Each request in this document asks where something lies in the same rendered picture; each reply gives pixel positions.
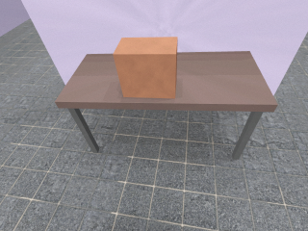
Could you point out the carton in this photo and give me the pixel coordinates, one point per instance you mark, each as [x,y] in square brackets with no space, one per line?
[147,67]

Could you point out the table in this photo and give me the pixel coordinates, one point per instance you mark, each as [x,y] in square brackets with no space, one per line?
[223,81]

